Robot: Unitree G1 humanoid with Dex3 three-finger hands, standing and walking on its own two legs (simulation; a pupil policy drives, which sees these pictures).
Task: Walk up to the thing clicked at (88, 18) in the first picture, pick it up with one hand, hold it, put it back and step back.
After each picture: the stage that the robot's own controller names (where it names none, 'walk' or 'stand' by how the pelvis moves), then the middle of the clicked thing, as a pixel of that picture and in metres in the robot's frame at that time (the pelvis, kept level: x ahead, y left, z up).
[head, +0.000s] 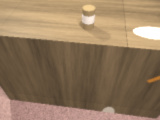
stand; (88, 17) +0.76 -0.02 +0.03
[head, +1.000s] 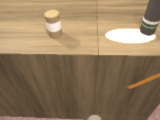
walk; (53, 24) +0.65 +0.17 +0.06
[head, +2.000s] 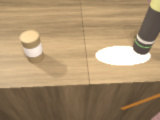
stand; (33, 47) +0.48 +0.20 +0.05
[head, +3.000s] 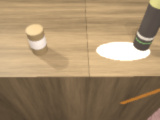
stand; (37, 40) +0.53 +0.20 +0.04
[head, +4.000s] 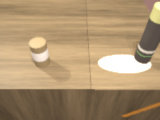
stand; (40, 53) +0.50 +0.19 +0.03
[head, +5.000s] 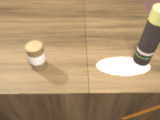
stand; (37, 56) +0.48 +0.20 +0.03
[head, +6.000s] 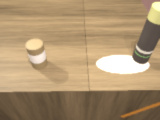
stand; (37, 54) +0.49 +0.20 +0.03
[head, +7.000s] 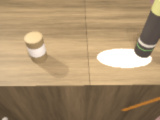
rise first; (36, 48) +0.49 +0.20 +0.03
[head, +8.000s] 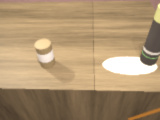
go down; (45, 54) +0.49 +0.20 +0.04
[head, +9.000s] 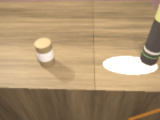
go down; (45, 53) +0.50 +0.19 +0.04
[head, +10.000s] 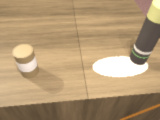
go down; (26, 61) +0.44 +0.19 +0.05
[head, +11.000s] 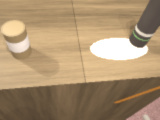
close in; (18, 41) +0.47 +0.19 +0.07
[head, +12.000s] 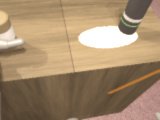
close; (2, 32) +0.49 +0.21 +0.09
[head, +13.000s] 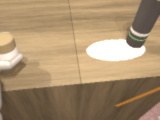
lift; (7, 53) +0.43 +0.23 +0.09
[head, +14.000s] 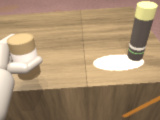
lift; (25, 57) +0.33 +0.17 +0.22
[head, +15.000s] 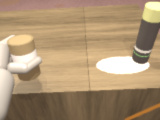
hold; (25, 58) +0.34 +0.18 +0.20
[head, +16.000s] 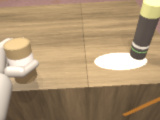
hold; (21, 61) +0.34 +0.19 +0.18
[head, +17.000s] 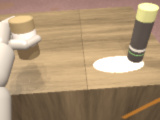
crouch; (25, 38) +0.40 +0.18 +0.23
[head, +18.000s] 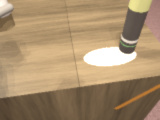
lower; out of the picture +0.49 +0.21 +0.25
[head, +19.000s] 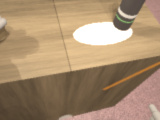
lower; out of the picture +0.53 +0.22 +0.10
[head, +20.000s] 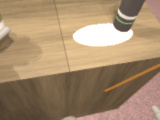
lower; out of the picture +0.51 +0.22 +0.10
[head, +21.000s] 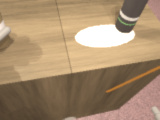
lower; out of the picture +0.51 +0.22 +0.10
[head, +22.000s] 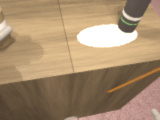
lower; out of the picture +0.51 +0.22 +0.10
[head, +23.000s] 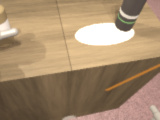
open; out of the picture +0.51 +0.21 +0.10
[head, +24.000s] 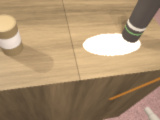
sink last; (8, 36) +0.48 +0.19 +0.09
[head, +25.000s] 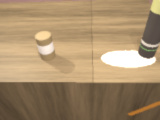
sink last; (45, 46) +0.53 +0.21 +0.07
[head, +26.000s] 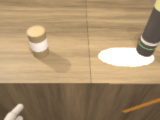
stand; (38, 42) +0.51 +0.20 +0.07
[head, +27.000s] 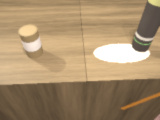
stand; (31, 42) +0.50 +0.21 +0.08
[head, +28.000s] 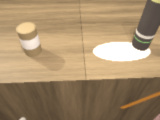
stand; (30, 40) +0.50 +0.21 +0.09
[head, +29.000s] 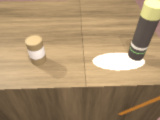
stand; (36, 50) +0.51 +0.21 +0.04
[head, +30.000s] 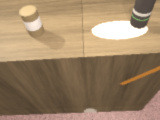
walk; (32, 22) +0.59 +0.24 +0.06
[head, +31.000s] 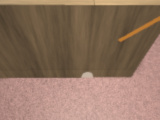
walk; out of the picture +0.88 +0.15 +0.07
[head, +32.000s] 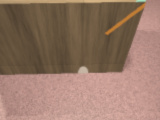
stand; out of the picture +1.11 +0.22 +0.05
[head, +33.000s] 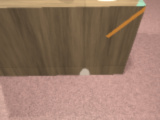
stand; out of the picture +1.13 +0.20 +0.03
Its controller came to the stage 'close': yes
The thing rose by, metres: 0.23
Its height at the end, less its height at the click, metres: +0.00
